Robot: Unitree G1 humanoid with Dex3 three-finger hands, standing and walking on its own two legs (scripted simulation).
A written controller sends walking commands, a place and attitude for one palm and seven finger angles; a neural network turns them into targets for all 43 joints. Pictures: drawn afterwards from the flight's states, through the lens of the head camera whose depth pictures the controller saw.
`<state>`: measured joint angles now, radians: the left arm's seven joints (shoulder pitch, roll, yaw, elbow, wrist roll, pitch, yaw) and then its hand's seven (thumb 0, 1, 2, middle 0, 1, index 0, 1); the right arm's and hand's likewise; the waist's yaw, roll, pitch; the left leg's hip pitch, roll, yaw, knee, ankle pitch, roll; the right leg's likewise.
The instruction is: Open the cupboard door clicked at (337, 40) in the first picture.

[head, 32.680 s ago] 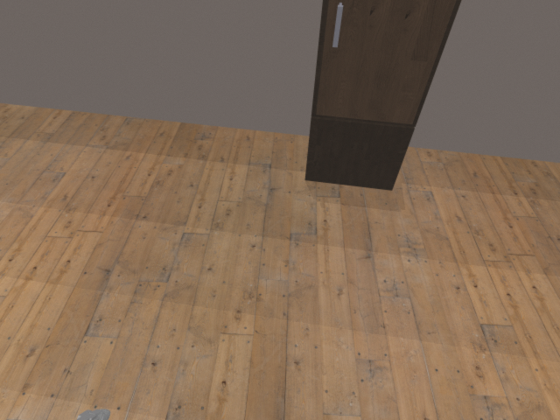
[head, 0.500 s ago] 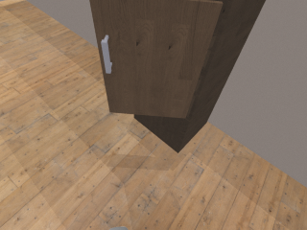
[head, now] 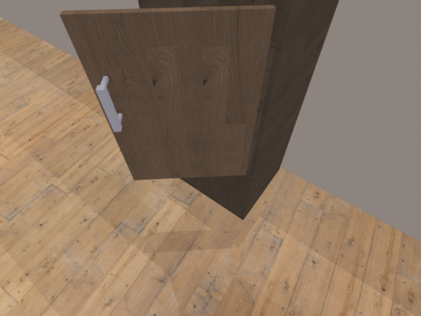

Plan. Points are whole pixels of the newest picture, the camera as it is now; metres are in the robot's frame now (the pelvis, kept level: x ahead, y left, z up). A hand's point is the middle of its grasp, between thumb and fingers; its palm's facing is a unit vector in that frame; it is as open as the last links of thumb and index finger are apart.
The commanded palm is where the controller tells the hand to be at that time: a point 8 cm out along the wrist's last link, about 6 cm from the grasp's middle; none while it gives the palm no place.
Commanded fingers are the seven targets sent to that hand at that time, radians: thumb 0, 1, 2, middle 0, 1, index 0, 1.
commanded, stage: come to a stop and stand still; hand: left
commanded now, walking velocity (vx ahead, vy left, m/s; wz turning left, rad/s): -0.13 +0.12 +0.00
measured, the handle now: (111, 105) +0.58 +0.27 +0.05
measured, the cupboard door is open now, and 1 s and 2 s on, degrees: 40 40 40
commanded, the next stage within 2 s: look again from close up in 0.56 s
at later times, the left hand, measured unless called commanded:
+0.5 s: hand out of the picture -0.02 +0.22 -0.17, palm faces +0.07 -0.98 -0.19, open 7.4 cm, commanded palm none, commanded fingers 0.00 0.90 0.90 -0.20 -0.30 -0.20 -0.30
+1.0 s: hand out of the picture +0.05 +0.26 -0.14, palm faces +0.02 -0.94 -0.33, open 7.4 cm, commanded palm none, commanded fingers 0.00 0.90 0.90 -0.20 -0.30 -0.20 -0.30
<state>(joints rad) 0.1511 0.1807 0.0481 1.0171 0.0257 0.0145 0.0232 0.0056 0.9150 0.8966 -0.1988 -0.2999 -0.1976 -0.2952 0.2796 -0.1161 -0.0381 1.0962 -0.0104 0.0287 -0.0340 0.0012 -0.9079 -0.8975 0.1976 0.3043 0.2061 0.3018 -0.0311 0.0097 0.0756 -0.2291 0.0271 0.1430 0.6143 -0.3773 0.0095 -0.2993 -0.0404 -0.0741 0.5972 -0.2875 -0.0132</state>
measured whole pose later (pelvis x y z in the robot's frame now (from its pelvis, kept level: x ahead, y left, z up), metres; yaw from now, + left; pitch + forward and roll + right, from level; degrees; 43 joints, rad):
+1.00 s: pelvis -0.04 +0.02 +0.01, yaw +0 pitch -4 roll +0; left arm 0.20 0.31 0.02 0.98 0.02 -0.01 0.01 0.01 0.90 0.90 -0.20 -0.30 -0.20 -0.30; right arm 0.20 -0.31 -0.03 0.98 -0.02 -0.01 -0.01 0.00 -0.91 -0.90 0.20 0.30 0.20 0.30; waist -0.01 0.00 -0.01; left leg -0.18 0.01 0.04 0.51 -0.27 0.01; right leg -0.22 -0.04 -0.03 0.51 -0.23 0.01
